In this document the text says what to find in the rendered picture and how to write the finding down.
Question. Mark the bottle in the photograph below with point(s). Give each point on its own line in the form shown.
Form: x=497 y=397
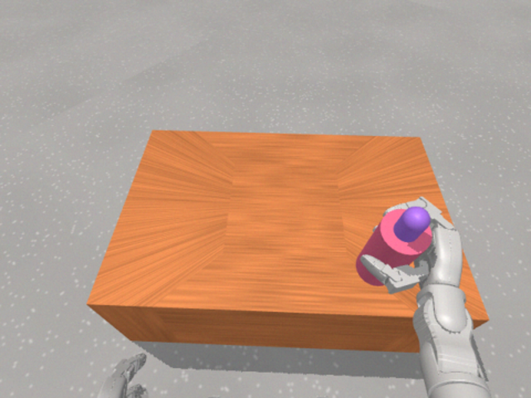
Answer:
x=401 y=236

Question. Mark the right robot arm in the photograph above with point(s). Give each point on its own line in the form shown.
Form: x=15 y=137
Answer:
x=444 y=328

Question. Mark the right robot hand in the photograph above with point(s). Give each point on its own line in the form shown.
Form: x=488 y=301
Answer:
x=441 y=262

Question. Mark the left robot hand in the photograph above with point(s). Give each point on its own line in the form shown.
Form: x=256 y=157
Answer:
x=116 y=385

